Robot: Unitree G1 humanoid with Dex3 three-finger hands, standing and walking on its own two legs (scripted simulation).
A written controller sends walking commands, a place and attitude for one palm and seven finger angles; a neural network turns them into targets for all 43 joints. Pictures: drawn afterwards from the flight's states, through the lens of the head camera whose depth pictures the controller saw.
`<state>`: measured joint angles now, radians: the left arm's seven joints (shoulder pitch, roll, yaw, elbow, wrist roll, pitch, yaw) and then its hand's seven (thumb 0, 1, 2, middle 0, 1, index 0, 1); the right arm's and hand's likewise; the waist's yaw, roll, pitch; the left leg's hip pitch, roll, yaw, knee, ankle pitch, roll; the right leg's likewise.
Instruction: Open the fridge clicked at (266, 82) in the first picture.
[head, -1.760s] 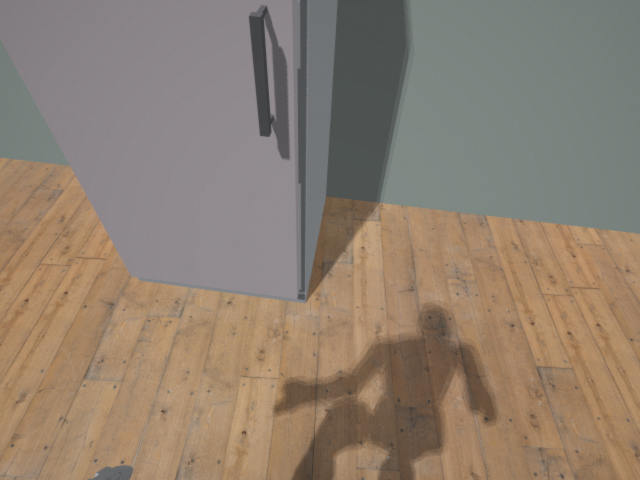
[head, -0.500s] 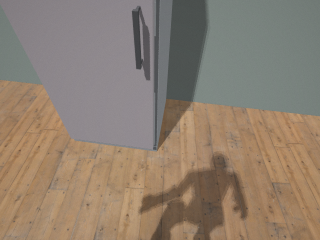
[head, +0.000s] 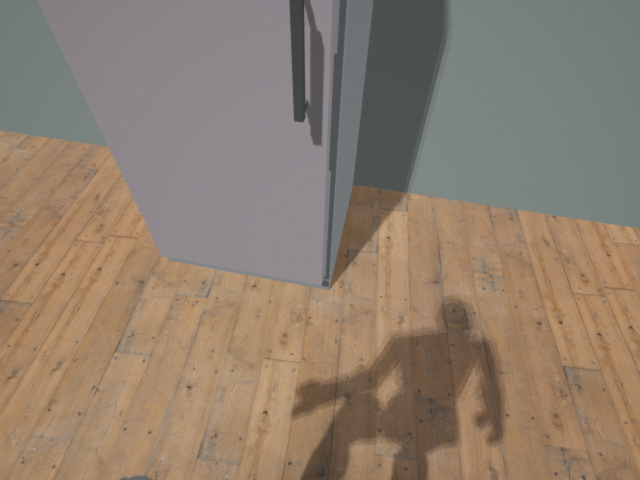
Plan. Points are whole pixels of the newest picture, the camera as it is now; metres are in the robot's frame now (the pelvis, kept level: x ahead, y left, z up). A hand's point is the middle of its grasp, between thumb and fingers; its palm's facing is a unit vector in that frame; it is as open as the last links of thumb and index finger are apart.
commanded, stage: walk to a spot facing it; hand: right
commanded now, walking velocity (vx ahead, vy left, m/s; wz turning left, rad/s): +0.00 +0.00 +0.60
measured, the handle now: (301, 60) +0.80 +0.07 +0.13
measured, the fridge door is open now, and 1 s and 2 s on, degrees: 0 0 0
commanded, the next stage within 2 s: none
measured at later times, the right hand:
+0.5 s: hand out of the picture +0.07 -0.18 -0.16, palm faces -0.18 +0.96 -0.23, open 7.4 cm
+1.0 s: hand (444, 477) +0.17 -0.17 -0.16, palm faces -0.54 +0.82 -0.21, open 7.4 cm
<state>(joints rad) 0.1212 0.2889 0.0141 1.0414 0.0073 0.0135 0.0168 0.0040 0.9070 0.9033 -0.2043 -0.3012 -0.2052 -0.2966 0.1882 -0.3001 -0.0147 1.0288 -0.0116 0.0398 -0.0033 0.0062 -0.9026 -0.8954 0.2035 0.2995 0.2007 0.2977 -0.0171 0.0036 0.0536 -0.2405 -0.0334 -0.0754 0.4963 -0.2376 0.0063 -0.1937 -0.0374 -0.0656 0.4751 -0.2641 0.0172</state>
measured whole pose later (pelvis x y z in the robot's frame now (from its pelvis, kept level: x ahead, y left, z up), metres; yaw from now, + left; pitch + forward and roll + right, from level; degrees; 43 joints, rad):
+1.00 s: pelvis -0.04 -0.05 +0.00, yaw +34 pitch -1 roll +2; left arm 0.27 0.20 0.04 0.95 0.02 0.01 0.02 0.00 0.90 0.90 -0.21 -0.30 -0.21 -0.30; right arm 0.14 -0.26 -0.09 0.91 -0.02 0.09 0.04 0.01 -0.91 -0.90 0.20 0.30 0.20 0.30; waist 0.02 0.01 0.09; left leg -0.41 0.05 0.04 0.87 -0.42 -0.07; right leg -0.16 -0.11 -0.24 0.50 -0.32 -0.02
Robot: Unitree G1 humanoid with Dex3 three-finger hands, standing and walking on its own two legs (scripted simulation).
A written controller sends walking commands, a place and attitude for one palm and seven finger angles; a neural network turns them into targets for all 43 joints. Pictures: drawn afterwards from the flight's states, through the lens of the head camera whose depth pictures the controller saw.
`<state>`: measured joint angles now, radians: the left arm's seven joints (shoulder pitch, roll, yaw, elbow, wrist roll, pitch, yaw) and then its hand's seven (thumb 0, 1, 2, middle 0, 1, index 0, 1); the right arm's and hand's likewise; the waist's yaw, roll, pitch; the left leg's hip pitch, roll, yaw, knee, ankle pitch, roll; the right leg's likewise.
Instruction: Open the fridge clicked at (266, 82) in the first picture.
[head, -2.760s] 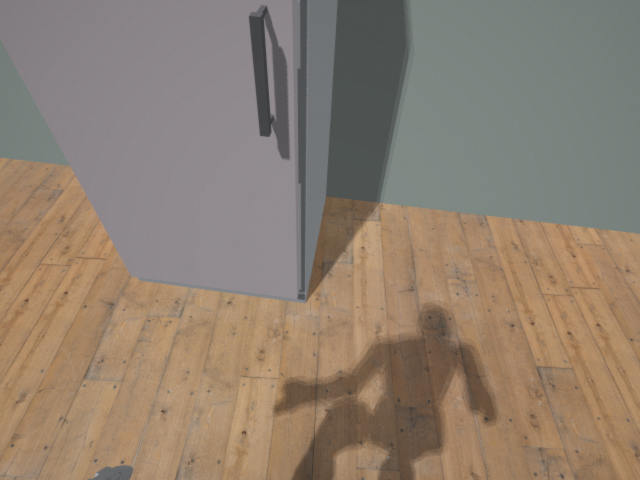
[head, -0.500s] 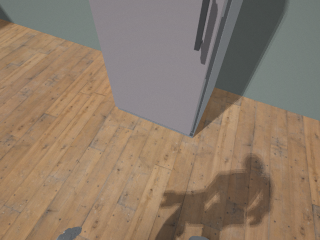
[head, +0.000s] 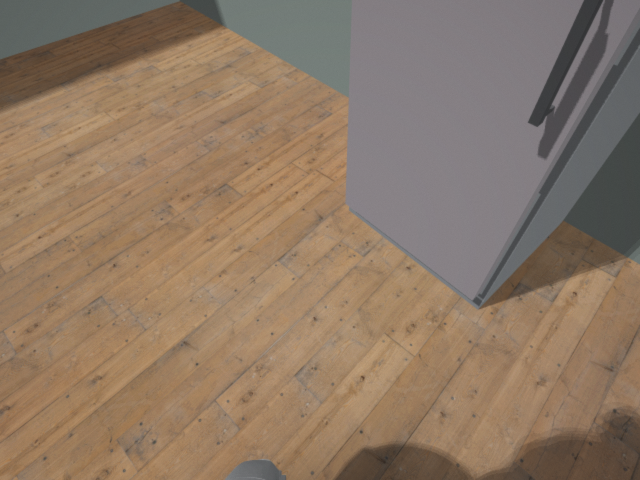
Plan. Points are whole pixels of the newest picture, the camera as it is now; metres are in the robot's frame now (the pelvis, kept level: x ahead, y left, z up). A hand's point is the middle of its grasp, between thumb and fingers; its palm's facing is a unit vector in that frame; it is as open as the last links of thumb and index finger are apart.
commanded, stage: walk to a spot facing it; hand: right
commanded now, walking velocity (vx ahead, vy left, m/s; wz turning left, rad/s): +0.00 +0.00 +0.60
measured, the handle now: (568, 60) +0.76 -0.37 +0.13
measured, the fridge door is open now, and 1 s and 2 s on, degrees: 0 0 0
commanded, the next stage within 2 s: turn to face it in 1.72 s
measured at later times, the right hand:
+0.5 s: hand out of the picture +0.14 -0.17 -0.18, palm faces -0.25 +0.95 -0.18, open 7.4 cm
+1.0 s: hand (323, 361) +0.33 +0.03 -0.19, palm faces -0.63 +0.76 -0.14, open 7.4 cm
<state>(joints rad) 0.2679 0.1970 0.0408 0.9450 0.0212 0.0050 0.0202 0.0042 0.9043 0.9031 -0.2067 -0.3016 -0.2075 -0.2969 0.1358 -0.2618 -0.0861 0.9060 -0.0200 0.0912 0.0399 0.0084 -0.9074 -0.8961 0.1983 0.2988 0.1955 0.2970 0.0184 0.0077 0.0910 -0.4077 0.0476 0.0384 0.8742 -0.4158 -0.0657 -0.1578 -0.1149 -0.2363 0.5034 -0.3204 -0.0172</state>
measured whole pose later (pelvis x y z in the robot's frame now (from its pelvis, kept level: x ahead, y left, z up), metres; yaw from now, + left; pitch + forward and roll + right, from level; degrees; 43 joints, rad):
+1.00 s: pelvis +0.11 +0.09 -0.03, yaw +36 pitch +1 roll +1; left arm 0.51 0.14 0.04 1.09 0.02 -0.04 0.01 0.00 0.91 0.90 -0.21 -0.30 -0.21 -0.30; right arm 0.07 -0.20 -0.07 0.93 -0.03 0.00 0.06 0.01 -0.91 -0.90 0.20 0.30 0.20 0.30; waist 0.06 0.01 0.11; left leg -0.45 0.02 0.17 0.62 -0.20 0.06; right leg 0.02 -0.22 -0.39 0.64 -0.52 0.09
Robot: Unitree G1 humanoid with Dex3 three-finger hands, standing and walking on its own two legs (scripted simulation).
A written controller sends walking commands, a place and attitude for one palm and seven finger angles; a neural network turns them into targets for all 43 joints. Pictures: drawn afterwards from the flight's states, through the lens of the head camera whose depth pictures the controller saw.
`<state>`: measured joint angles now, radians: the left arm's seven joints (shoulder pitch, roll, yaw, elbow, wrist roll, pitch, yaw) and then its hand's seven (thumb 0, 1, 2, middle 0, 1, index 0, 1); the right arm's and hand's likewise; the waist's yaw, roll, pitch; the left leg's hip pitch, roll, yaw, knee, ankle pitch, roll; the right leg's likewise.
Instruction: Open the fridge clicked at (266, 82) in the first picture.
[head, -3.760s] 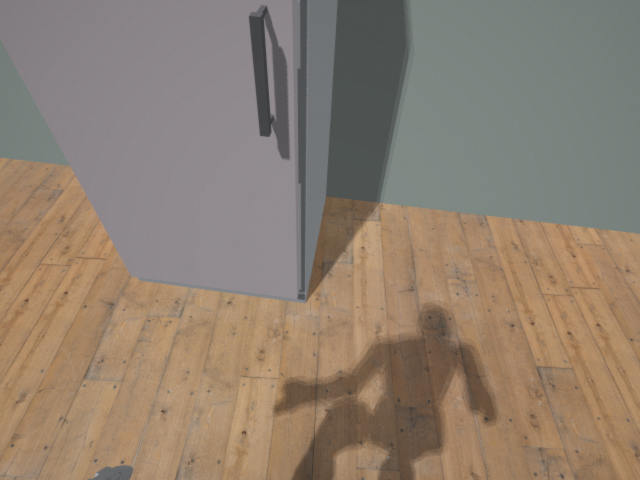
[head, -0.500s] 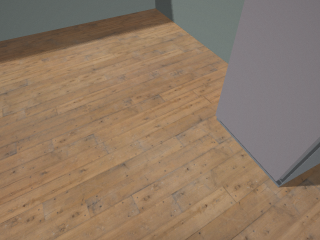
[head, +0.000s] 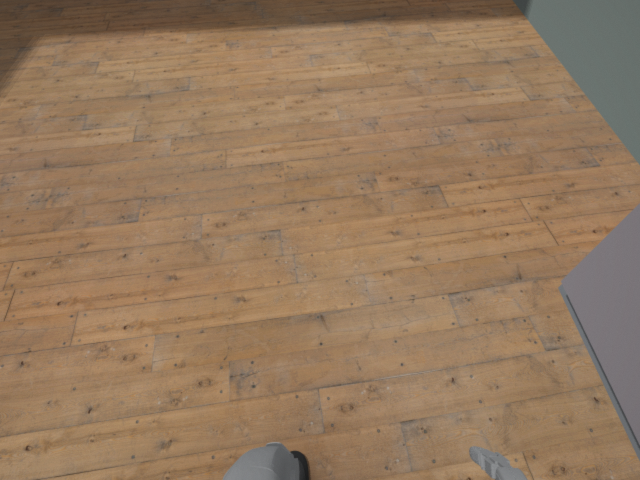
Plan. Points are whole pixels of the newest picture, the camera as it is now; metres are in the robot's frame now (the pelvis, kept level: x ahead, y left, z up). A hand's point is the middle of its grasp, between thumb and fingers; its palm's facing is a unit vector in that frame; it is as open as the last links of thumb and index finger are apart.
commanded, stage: walk to a spot facing it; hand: right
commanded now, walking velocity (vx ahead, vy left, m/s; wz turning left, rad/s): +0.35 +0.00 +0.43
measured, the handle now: out of the picture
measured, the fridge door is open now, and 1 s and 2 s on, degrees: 0 0 0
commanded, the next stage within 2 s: turn to face it in 0.72 s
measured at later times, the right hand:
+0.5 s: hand (488, 441) +0.22 -0.22 -0.17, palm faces -0.06 +0.98 -0.17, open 7.4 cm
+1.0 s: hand (399, 254) +0.51 -0.08 -0.14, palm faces -0.46 +0.85 -0.24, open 7.4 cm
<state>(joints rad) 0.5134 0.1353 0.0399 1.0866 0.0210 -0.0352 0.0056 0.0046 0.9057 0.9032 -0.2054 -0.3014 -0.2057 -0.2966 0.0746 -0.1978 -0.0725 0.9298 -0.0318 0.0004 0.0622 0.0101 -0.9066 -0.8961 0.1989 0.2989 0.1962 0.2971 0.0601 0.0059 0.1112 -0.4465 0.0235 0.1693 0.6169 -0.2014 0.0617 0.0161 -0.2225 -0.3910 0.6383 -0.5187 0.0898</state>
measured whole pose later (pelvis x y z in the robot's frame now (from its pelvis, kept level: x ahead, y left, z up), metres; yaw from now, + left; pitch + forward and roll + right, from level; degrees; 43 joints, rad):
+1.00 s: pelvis +0.30 +0.02 +0.01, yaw +25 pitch +0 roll +1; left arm 0.36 0.20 0.05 1.07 0.01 0.02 0.02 0.00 0.91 0.90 -0.20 -0.30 -0.20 -0.30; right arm 0.07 -0.18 -0.05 0.95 -0.02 -0.03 -0.01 0.00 -0.91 -0.90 0.20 0.30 0.20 0.30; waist 0.08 -0.06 0.07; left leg -0.34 0.05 0.15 0.63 -0.28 0.02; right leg -0.27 -0.17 -0.21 0.78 -0.53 0.05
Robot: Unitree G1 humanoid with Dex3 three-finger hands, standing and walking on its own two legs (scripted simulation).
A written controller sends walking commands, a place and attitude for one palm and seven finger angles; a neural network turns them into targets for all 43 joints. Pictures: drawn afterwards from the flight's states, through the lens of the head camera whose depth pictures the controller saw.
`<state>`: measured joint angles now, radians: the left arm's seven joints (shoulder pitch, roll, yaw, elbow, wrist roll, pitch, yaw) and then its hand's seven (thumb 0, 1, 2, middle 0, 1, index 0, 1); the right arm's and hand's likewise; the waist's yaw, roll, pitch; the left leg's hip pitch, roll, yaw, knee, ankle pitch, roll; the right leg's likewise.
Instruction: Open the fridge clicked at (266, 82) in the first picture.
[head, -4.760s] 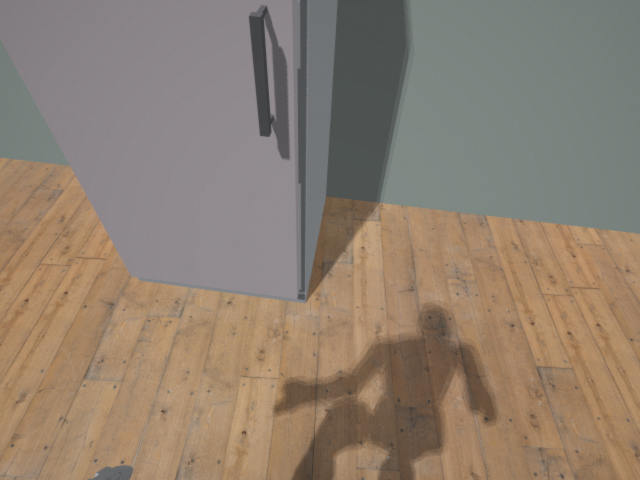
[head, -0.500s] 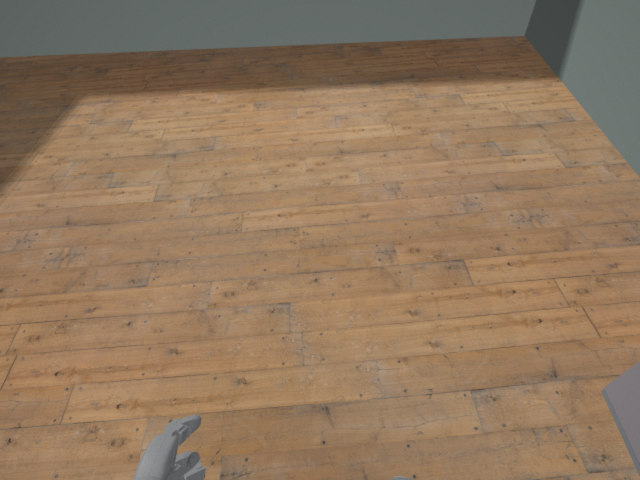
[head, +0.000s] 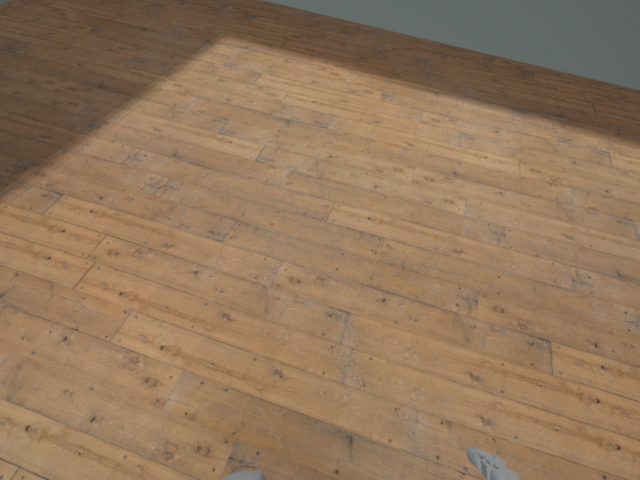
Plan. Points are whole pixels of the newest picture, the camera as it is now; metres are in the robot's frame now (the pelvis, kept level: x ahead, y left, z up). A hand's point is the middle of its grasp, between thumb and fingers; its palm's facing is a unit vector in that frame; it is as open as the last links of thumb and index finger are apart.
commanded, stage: turn to face it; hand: right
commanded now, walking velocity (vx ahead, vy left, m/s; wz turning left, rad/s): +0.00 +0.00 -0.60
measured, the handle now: out of the picture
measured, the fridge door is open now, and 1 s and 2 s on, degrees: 0 0 0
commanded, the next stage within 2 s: none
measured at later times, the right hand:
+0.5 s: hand out of the picture +0.00 -0.26 -0.16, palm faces +0.31 +0.92 -0.22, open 7.4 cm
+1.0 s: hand out of the picture -0.08 -0.18 -0.14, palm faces +0.57 +0.78 -0.25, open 7.4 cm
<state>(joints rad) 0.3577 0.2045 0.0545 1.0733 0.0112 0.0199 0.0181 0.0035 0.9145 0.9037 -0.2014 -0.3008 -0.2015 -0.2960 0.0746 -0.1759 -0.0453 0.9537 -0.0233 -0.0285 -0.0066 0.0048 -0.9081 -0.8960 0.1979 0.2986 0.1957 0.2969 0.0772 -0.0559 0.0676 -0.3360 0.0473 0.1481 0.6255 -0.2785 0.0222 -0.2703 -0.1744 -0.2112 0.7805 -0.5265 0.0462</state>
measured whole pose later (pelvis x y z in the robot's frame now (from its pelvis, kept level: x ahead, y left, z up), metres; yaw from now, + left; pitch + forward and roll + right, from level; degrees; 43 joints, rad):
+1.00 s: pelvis -0.03 +0.02 +0.01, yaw -35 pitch +0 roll +0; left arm 0.18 0.27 0.10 0.90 0.02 0.08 -0.04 0.01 0.91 0.90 -0.20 -0.30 -0.20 -0.30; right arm 0.23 -0.18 -0.04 0.89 -0.02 0.02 -0.02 0.01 -0.90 -0.90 0.20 0.30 0.20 0.30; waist 0.02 -0.02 0.06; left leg -0.19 0.11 0.15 0.51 -0.30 -0.03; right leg -0.53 -0.01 -0.02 1.06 -0.38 0.07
